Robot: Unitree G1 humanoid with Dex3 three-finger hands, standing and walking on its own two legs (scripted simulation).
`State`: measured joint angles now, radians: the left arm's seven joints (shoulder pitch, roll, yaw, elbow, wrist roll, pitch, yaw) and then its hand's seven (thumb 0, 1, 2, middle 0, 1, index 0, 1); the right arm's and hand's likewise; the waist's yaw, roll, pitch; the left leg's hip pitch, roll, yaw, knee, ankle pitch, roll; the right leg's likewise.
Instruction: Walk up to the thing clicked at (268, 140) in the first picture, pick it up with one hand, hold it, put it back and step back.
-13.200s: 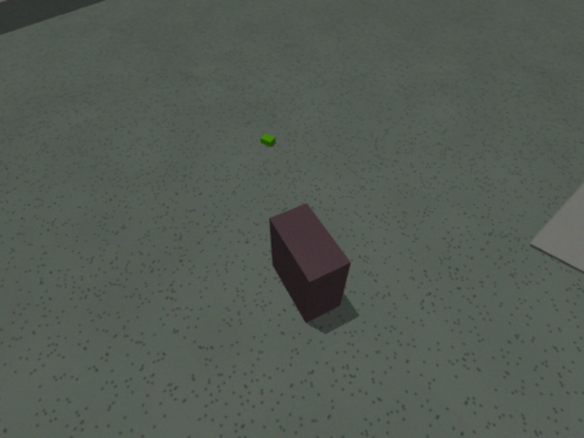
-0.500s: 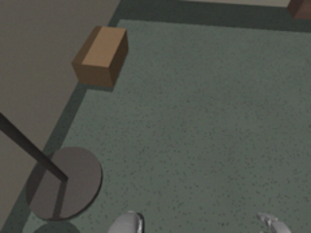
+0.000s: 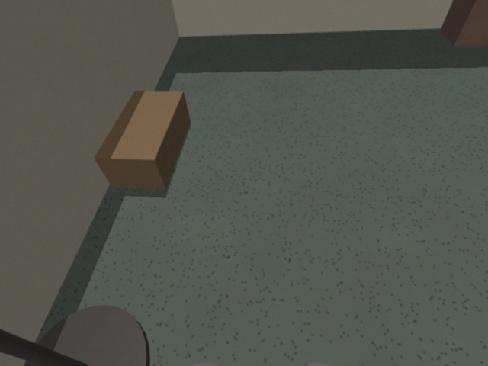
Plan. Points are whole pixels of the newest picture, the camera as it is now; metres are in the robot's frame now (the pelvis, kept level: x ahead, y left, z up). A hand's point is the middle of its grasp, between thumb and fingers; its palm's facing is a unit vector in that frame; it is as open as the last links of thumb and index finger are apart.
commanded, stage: walk up
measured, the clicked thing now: out of the picture -0.30 -1.11 -0.74
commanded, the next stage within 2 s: none
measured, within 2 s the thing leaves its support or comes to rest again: neither
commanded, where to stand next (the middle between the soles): +0.58 +0.05 m, yaw +0 degrees
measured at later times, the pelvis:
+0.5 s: pelvis +0.20 +0.05 +0.01, yaw +2 degrees
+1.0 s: pelvis +0.37 +0.03 +0.02, yaw +1 degrees
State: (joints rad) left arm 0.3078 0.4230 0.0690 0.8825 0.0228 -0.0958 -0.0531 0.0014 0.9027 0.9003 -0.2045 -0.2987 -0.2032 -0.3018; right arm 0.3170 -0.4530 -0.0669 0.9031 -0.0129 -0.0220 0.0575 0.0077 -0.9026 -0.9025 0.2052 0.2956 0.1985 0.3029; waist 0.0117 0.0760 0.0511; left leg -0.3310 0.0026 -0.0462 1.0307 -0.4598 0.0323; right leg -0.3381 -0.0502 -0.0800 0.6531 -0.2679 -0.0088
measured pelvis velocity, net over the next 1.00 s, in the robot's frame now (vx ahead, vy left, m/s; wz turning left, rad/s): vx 0.37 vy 0.03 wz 0.02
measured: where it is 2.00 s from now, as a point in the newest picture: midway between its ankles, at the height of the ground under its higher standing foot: (245, 286)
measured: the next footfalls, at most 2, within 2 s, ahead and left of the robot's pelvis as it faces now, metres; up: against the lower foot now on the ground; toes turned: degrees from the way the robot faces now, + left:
left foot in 0.30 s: +0.27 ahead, +0.16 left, +0.00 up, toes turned +6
right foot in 0.72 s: +0.43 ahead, -0.10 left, +0.00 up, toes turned -3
